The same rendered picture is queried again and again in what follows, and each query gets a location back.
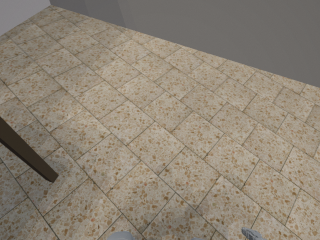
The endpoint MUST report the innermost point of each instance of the robot right hand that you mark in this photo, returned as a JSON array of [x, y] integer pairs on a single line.
[[251, 234]]

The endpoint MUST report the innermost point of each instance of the table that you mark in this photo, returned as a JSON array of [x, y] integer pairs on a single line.
[[11, 140]]

